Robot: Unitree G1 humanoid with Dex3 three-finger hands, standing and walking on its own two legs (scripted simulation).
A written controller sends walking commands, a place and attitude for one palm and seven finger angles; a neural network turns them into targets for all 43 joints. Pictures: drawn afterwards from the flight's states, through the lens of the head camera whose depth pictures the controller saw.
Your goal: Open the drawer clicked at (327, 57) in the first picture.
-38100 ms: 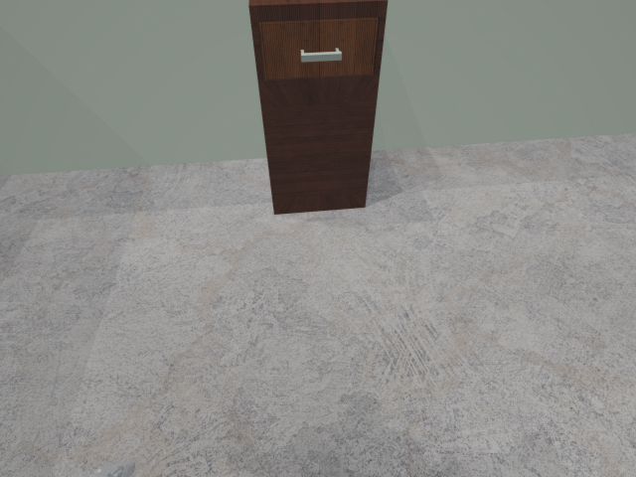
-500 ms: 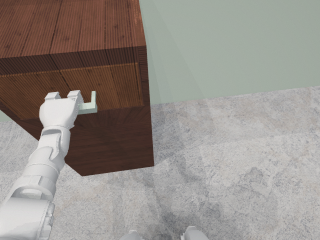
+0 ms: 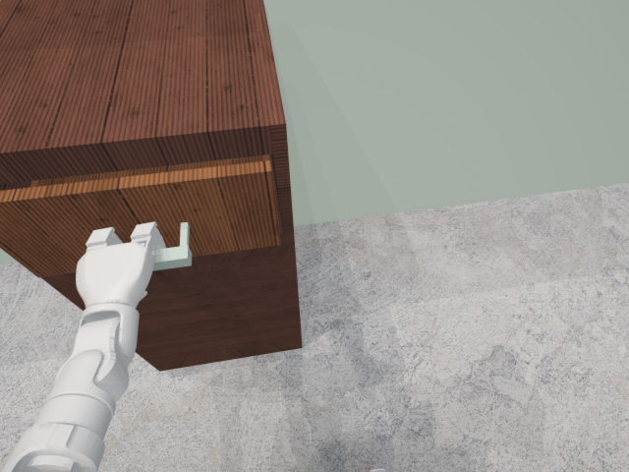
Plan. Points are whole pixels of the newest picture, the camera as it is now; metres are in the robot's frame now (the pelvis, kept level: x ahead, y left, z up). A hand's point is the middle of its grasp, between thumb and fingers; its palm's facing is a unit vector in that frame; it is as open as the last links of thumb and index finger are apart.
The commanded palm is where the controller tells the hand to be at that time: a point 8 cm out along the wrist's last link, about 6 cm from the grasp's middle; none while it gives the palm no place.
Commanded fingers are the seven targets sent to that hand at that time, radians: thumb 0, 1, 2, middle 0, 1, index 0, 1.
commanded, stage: pull the drawer open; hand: left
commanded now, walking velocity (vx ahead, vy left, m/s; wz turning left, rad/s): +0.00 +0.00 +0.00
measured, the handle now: (141, 248) +0.41 +0.25 +0.01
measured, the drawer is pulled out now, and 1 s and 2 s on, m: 0.03 0.15 0.30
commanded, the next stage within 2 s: open the thumb to release the handle in 1.58 s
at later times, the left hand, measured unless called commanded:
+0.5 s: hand (136, 298) +0.35 +0.25 -0.01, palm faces -0.04 -0.05 -1.00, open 5.5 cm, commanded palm +0.30 +0.25 +0.04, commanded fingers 0.00 0.90 0.90 -0.40 -1.35 -0.40 -1.35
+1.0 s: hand (127, 388) +0.23 +0.23 -0.01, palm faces -0.01 -0.09 -1.00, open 5.6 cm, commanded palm +0.18 +0.23 +0.04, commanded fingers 0.00 0.90 0.90 -0.40 -1.35 -0.40 -1.35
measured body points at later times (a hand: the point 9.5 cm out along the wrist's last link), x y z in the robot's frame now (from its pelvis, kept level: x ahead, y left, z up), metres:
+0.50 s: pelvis -0.01 -0.01 +0.00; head +0.06 -0.03 +0.44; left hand +0.34 +0.25 +0.04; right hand +0.09 -0.27 -0.13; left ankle -0.05 +0.10 -0.70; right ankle -0.01 -0.14 -0.70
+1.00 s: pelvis +0.01 -0.01 +0.01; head +0.04 -0.03 +0.45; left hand +0.22 +0.23 +0.04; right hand +0.21 -0.24 -0.09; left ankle -0.05 +0.10 -0.70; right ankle -0.01 -0.14 -0.70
